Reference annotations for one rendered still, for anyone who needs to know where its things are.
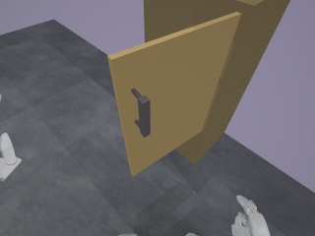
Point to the cupboard door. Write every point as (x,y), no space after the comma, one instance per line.
(179,74)

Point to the robot left hand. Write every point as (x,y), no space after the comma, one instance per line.
(8,162)

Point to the handle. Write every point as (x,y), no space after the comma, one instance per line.
(144,109)

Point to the robot right hand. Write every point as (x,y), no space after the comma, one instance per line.
(255,223)

